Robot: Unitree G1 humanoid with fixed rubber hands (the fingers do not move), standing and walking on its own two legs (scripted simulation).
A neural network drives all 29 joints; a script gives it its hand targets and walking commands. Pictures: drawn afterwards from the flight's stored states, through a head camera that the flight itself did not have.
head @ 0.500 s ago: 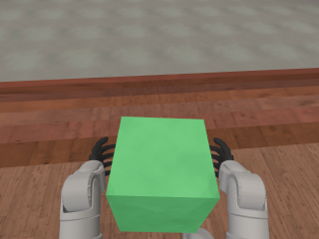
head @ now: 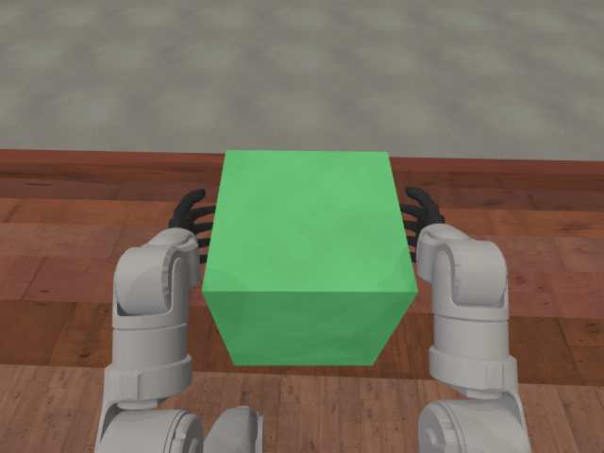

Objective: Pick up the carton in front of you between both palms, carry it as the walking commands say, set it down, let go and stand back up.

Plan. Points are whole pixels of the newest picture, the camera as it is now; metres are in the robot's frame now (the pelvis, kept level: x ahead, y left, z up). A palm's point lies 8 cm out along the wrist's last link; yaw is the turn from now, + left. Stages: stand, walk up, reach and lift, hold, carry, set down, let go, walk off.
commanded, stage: carry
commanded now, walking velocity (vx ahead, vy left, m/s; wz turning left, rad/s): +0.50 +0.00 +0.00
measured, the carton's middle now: (305, 266) +0.34 +0.02 +0.03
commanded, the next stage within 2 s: none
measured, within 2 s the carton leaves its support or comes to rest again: neither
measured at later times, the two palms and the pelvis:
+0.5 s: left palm (240, 94) +0.71 +0.15 +0.07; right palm (395, 104) +0.68 -0.14 +0.07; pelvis +0.32 +0.04 -0.01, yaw -1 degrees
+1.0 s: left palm (266, 78) +1.02 +0.15 -0.08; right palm (373, 74) +1.04 -0.15 -0.08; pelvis +0.67 -0.03 -0.15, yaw +0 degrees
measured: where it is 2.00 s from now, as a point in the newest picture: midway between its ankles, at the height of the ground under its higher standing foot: (330, 213)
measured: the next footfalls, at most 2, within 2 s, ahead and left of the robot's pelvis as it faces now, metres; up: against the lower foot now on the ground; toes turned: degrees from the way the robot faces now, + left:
left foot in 0.24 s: +0.34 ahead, +0.10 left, +0.00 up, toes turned +4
right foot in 0.72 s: +0.66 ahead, -0.05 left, -0.11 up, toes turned +0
